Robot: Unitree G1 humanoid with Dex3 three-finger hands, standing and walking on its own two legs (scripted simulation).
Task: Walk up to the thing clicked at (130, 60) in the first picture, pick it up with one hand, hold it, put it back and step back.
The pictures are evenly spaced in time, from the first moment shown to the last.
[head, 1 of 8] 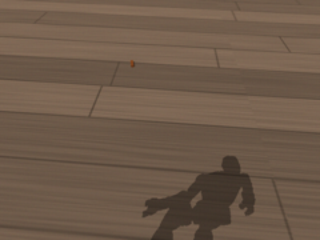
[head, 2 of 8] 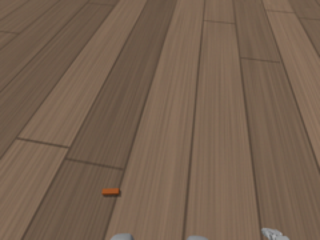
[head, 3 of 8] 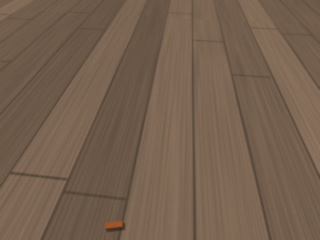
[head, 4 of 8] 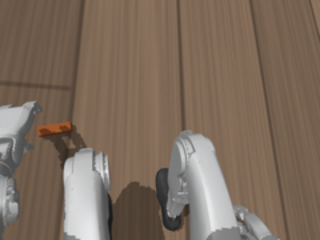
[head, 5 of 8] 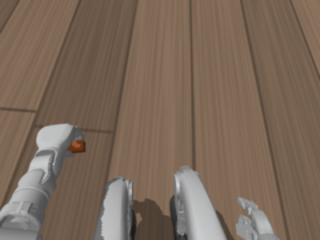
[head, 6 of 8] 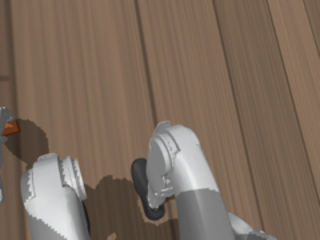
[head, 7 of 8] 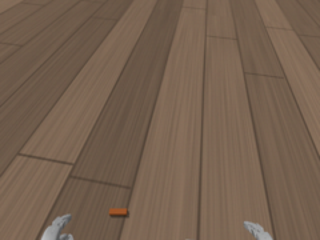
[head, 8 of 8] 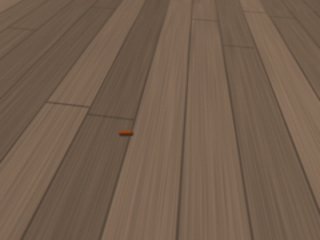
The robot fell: no
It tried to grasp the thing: yes
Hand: left
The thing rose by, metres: 0.69
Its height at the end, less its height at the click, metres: +0.00
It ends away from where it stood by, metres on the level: 0.00
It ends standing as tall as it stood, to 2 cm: yes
